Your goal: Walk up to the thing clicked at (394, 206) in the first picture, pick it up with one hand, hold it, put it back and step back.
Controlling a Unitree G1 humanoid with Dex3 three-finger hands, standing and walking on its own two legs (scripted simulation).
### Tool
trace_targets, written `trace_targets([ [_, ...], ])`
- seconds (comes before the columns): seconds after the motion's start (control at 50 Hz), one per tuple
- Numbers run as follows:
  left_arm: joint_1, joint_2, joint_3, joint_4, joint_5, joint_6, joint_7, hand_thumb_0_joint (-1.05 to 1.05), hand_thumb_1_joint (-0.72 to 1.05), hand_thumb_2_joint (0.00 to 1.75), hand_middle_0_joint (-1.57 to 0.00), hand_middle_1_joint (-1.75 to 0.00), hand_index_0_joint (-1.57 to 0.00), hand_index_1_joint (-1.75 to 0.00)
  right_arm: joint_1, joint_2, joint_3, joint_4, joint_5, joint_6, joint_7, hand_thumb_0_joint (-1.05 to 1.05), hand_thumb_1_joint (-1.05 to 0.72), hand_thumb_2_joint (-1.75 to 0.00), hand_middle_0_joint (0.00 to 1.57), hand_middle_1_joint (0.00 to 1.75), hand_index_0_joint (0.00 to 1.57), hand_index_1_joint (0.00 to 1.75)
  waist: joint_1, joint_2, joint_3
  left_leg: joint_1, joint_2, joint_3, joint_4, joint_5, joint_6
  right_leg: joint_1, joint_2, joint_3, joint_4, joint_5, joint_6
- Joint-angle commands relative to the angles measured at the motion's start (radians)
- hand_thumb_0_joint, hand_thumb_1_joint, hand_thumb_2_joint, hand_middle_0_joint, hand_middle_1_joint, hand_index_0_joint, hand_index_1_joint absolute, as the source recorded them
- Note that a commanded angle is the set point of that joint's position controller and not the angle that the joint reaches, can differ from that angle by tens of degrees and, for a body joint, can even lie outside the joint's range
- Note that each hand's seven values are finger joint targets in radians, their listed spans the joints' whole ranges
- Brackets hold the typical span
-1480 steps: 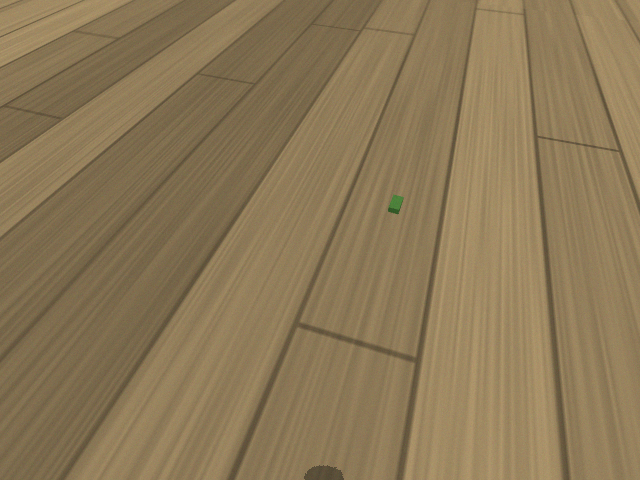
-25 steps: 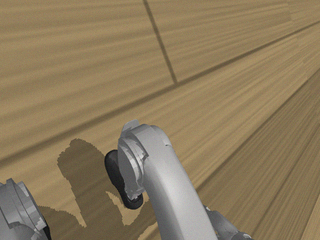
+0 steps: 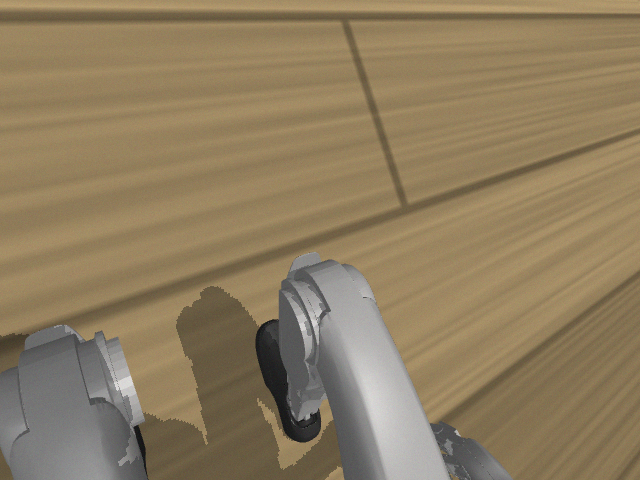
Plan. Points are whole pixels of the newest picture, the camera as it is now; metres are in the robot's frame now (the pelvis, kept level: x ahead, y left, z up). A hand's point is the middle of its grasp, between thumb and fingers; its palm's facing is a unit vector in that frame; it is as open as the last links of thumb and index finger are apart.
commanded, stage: settle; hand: left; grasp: from above
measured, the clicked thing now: out of the picture +0.50 +0.35 -0.24
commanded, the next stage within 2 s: lift in 0.30 s
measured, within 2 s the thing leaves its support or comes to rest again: neither
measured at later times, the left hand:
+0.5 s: hand out of the picture +0.48 +0.33 -0.14, palm faces -0.45 -0.07 -0.89, open 7.6 cm
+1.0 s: hand out of the picture +0.41 +0.34 -0.02, palm faces -0.47 -0.11 -0.88, open 7.7 cm
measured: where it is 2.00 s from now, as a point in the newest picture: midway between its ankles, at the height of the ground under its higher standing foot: (218, 443)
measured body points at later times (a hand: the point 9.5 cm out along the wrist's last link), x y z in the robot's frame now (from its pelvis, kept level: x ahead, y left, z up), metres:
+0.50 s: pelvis -0.01 -0.01 +0.01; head +0.24 +0.10 +0.37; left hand +0.50 +0.33 -0.09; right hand +0.06 -0.28 -0.07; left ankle +0.06 +0.12 -0.29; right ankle +0.12 -0.14 -0.29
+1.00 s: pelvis -0.01 -0.01 +0.08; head +0.20 +0.08 +0.47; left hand +0.43 +0.34 +0.03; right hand +0.11 -0.27 -0.03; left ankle +0.06 +0.12 -0.29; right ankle +0.12 -0.14 -0.29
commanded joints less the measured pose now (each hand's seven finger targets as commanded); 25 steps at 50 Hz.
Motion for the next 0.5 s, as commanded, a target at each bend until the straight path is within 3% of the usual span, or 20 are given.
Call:
trace_targets([
  [0.0,-0.329,0.155,0.0,-0.233,-0.03,-0.006,-0.022,0.0,0.99,0.15,-1.28,-0.17,-1.32,-0.14,0.215,-0.293,-0.129,0.009,0.019,0.032,-0.015,0.0,-0.9,-0.9,0.2,0.3,0.2,0.3,-0.033,0.523,-0.688,0.558,0.022,0.106,-0.278,0.29,-0.006,0.322,0.025,-0.109,-0.18,0.267,-0.104],
  [0.08,-0.313,0.143,0.003,-0.214,-0.03,-0.008,-0.064,0.0,1.0,0.16,-1.29,-0.18,-1.32,-0.15,0.221,-0.292,-0.147,0.001,0.031,0.061,-0.03,0.0,-0.91,-0.9,0.2,0.3,0.2,0.3,-0.024,0.47,-0.675,0.534,0.01,0.108,-0.293,0.262,-0.002,0.302,0.016,-0.1,-0.188,0.24,-0.105],
  [0.14,-0.336,0.139,0.003,-0.249,-0.024,-0.01,-0.08,0.0,0.98,0.15,-1.28,-0.17,-1.32,-0.14,0.215,-0.278,-0.158,-0.009,0.036,0.08,-0.042,0.0,-0.91,-0.9,0.2,0.3,0.2,0.3,0.004,0.514,-0.719,0.596,0.009,0.113,-0.316,0.267,-0.008,0.282,0.013,-0.091,-0.188,0.231,-0.111],
  [0.18,-0.368,0.139,0.001,-0.273,-0.025,-0.015,-0.085,0.0,0.99,0.18,-1.28,-0.2,-1.32,-0.16,0.216,-0.266,-0.158,-0.01,0.039,0.094,-0.048,0.0,-0.9,-0.9,0.2,0.3,0.2,0.3,-0.004,0.495,-0.762,0.579,0.007,0.127,-0.315,0.26,-0.001,0.318,0.016,-0.085,-0.192,0.232,-0.106],
  [0.24,-0.364,0.135,0.001,-0.246,-0.034,-0.015,-0.092,0.0,0.98,0.18,-1.27,-0.2,-1.31,-0.17,0.217,-0.256,-0.158,-0.007,0.038,0.105,-0.06,0.0,-0.9,-0.9,0.2,0.3,0.2,0.3,-0.011,0.436,-0.732,0.521,0.001,0.148,-0.308,0.231,0.011,0.34,0.015,-0.075,-0.219,0.21,-0.102],
  [0.26,-0.366,0.146,0.0,-0.24,-0.032,-0.015,-0.096,0.0,0.97,0.18,-1.26,-0.21,-1.3,-0.17,0.21,-0.251,-0.155,-0.005,0.039,0.109,-0.064,0.0,-0.9,-0.9,0.2,0.3,0.2,0.3,0.0,0.441,-0.735,0.518,0.002,0.153,-0.312,0.225,0.011,0.342,0.017,-0.07,-0.22,0.2,-0.104],
  [0.32,-0.376,0.131,-0.006,-0.247,-0.036,-0.017,-0.099,0.0,0.96,0.22,-1.26,-0.22,-1.29,-0.19,0.213,-0.244,-0.156,-0.004,0.039,0.114,-0.075,0.0,-0.9,-0.9,0.2,0.3,0.2,0.3,-0.005,0.446,-0.742,0.531,0.002,0.157,-0.318,0.219,0.011,0.339,0.015,-0.068,-0.225,0.192,-0.104],
  [0.34,-0.391,0.155,0.006,-0.259,-0.038,-0.02,-0.097,0.0,0.95,0.19,-1.24,-0.22,-1.28,-0.19,0.21,-0.245,-0.154,-0.003,0.04,0.118,-0.079,0.0,-0.9,-0.9,0.2,0.3,0.2,0.3,0.007,0.452,-0.742,0.515,-0.001,0.16,-0.323,0.212,0.012,0.341,0.014,-0.067,-0.227,0.182,-0.107],
  [0.36,-0.372,0.134,0.003,-0.24,-0.04,-0.019,-0.101,0.0,0.95,0.13,-1.26,-0.26,-1.31,-0.21,0.22,-0.245,-0.16,-0.006,0.04,0.118,-0.081,0.0,-0.92,-0.91,0.2,0.3,0.2,0.3,-0.008,0.426,-0.736,0.522,-0.003,0.158,-0.324,0.21,0.012,0.341,0.012,-0.069,-0.236,0.182,-0.104],
  [0.42,-0.379,0.146,0.005,-0.289,-0.049,-0.021,-0.119,0.0,0.85,0.16,-1.18,-0.15,-1.21,-0.12,0.217,-0.236,-0.164,-0.007,0.046,0.126,-0.089,0.0,-0.89,-0.89,0.2,0.3,0.2,0.3,0.019,0.454,-0.81,0.556,0.0,0.166,-0.333,0.234,0.012,0.37,0.013,-0.06,-0.234,0.201,-0.103],
  [0.48,-0.359,0.152,0.016,-0.314,-0.062,-0.011,-0.133,0.0,0.9,0.14,-1.16,-0.3,-1.23,-0.23,0.231,-0.235,-0.174,-0.006,0.055,0.138,-0.094,0.0,-0.91,-0.91,0.2,0.3,0.2,0.3,0.04,0.451,-0.846,0.558,-0.006,0.174,-0.344,0.265,0.013,0.394,0.009,-0.053,-0.241,0.227,-0.105],
])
